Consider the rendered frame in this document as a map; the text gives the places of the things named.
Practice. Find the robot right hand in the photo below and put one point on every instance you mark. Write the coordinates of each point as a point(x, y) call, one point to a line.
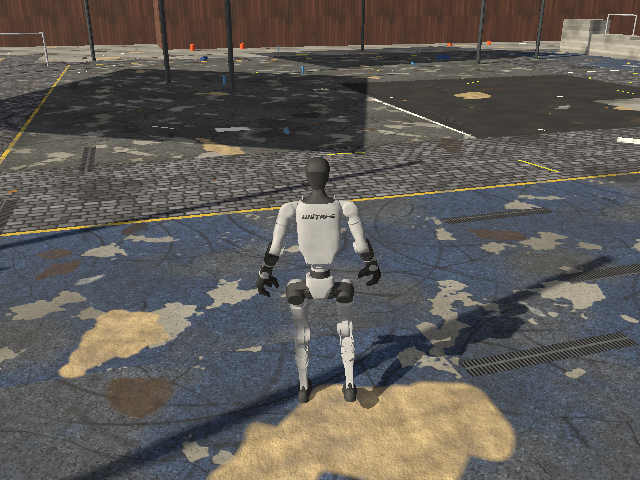
point(366, 272)

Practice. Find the robot right forearm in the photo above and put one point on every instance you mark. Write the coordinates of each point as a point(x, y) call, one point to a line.
point(369, 258)

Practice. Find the robot left upper arm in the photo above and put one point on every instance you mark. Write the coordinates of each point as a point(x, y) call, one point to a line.
point(287, 211)

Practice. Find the robot torso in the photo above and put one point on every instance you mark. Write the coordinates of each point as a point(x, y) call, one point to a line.
point(319, 238)

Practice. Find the left robot thigh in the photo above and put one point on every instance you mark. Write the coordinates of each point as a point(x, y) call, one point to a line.
point(298, 302)

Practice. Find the robot right upper arm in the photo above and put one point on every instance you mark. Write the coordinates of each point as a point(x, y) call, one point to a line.
point(349, 209)

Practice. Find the robot left forearm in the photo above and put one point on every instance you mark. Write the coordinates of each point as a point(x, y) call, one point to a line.
point(268, 264)

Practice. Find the robot left hand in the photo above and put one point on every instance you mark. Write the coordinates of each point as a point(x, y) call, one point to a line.
point(268, 282)

